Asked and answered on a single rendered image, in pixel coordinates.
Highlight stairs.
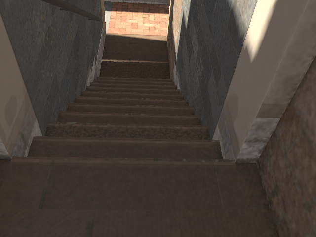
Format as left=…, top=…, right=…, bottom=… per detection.
left=28, top=77, right=223, bottom=160

